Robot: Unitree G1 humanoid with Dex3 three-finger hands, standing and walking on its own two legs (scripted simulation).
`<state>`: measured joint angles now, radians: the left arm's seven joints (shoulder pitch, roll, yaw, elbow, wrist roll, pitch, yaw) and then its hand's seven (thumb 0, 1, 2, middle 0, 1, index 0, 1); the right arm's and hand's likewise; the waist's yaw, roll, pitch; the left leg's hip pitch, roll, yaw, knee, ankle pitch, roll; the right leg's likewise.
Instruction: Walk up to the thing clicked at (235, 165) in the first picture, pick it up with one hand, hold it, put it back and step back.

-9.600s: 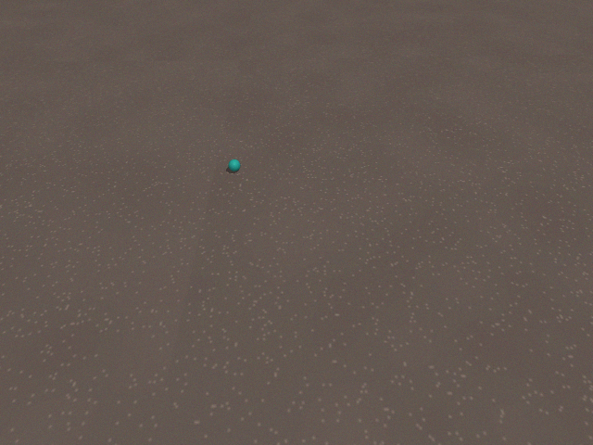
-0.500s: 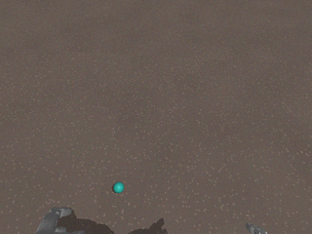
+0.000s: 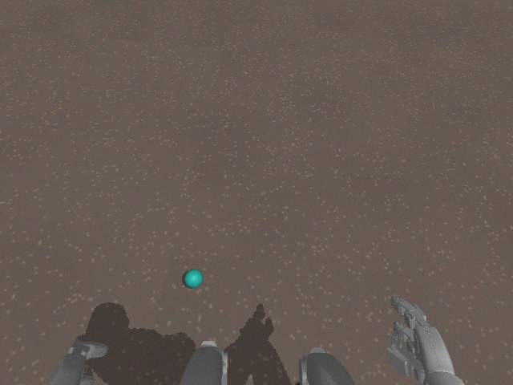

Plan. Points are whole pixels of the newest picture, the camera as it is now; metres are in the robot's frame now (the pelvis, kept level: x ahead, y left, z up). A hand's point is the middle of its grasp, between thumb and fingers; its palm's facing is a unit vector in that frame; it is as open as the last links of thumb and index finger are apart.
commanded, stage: rise first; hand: left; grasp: from above
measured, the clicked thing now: (193, 278) +0.46 +0.23 -0.65
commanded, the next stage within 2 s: approach in 1.94 s
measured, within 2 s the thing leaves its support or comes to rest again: neither
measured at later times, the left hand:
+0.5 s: hand (138, 323) +0.27 +0.29 -0.34, palm faces -0.44 -0.40 -0.80, open 14.1 cm
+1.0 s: hand (153, 296) +0.35 +0.30 -0.46, palm faces -0.45 -0.08 -0.89, open 13.9 cm
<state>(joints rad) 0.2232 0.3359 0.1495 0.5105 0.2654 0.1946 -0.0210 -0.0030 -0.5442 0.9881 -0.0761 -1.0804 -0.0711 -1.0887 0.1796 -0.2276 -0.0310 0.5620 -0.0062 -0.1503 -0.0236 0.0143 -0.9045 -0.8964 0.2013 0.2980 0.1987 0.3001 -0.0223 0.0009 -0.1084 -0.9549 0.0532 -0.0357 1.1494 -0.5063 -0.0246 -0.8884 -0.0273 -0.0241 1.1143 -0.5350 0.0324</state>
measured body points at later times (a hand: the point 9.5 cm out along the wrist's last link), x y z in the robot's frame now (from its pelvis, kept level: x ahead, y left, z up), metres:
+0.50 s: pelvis -0.06 -0.01 -0.20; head +0.14 +0.00 +0.20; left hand +0.29 +0.31 -0.30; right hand +0.10 -0.28 -0.34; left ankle +0.02 +0.13 -0.65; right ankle +0.00 -0.14 -0.65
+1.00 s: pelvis -0.09 +0.01 -0.31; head +0.13 +0.05 +0.08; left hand +0.37 +0.30 -0.41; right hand -0.04 -0.28 -0.42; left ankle +0.02 +0.13 -0.65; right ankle +0.00 -0.14 -0.65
